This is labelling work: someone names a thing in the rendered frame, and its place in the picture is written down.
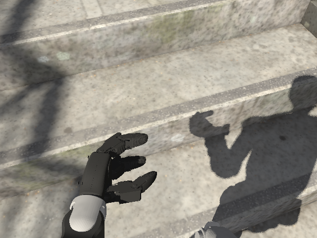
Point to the right robot thigh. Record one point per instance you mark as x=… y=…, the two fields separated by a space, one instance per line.
x=214 y=232

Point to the right robot shin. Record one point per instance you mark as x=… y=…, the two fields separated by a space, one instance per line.
x=212 y=223

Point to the left robot forearm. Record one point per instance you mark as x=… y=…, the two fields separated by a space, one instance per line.
x=85 y=219

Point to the robot left hand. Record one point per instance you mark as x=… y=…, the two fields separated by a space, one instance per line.
x=101 y=169

